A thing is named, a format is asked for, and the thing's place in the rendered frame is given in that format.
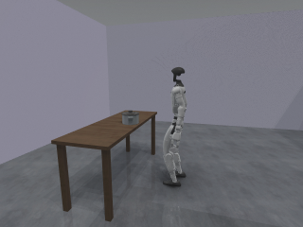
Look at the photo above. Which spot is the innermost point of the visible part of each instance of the left robot hand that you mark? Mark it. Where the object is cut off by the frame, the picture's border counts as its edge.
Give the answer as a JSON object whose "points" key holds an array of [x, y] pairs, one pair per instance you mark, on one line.
{"points": [[177, 137]]}

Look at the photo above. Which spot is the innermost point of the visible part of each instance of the table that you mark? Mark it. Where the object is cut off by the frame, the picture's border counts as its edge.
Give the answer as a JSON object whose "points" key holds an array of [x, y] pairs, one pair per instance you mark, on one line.
{"points": [[103, 135]]}

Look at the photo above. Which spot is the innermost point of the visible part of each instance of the pot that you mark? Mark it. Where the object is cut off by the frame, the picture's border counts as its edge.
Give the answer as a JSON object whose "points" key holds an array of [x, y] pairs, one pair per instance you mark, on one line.
{"points": [[130, 119]]}

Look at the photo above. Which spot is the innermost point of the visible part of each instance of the robot left forearm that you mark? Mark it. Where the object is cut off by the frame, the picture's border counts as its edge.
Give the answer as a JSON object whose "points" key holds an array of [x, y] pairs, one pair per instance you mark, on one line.
{"points": [[180, 118]]}

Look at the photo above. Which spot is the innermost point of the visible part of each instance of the robot right foot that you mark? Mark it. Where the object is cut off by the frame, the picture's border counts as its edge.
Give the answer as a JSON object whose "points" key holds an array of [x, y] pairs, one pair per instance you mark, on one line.
{"points": [[182, 175]]}

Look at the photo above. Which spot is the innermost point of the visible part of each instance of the robot left upper arm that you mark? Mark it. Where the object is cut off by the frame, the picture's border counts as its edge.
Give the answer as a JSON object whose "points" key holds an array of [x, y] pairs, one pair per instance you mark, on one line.
{"points": [[178, 95]]}

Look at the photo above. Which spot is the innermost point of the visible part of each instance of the right robot thigh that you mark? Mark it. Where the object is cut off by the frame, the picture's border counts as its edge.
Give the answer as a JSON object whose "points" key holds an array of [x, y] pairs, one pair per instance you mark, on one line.
{"points": [[173, 149]]}

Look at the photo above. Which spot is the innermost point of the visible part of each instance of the lid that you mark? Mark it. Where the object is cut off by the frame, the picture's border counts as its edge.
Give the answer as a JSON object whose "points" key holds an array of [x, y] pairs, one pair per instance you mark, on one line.
{"points": [[130, 113]]}

